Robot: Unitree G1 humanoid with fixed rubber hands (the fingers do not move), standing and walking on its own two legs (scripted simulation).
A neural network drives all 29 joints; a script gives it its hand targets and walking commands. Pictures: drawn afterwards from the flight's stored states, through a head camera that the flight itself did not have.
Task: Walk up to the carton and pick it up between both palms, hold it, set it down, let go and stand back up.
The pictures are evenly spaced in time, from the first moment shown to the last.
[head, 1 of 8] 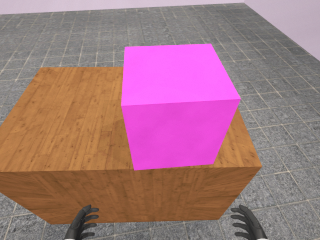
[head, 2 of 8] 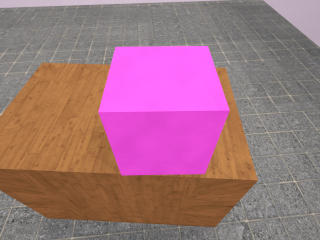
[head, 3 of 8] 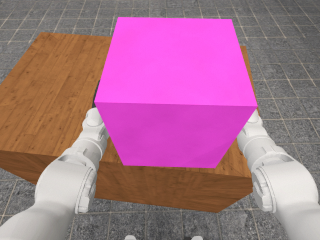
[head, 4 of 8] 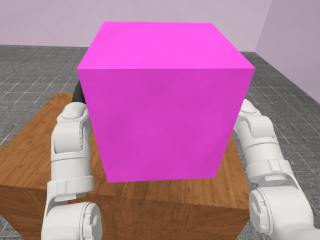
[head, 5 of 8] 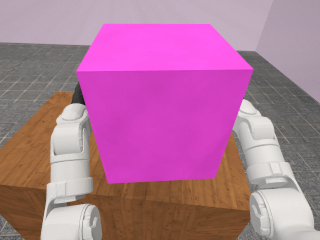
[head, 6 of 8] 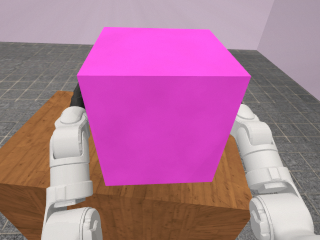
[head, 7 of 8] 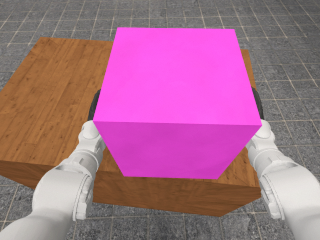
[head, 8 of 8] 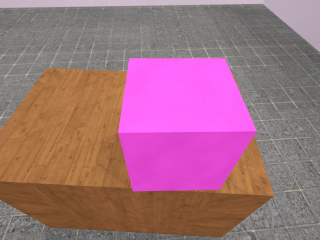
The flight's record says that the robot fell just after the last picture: no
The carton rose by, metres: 0.21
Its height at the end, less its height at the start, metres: +0.00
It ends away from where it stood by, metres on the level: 0.00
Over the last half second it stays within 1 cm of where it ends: yes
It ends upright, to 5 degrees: yes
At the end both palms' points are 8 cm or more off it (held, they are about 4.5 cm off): yes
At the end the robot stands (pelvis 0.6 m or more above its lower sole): yes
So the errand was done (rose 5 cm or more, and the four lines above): yes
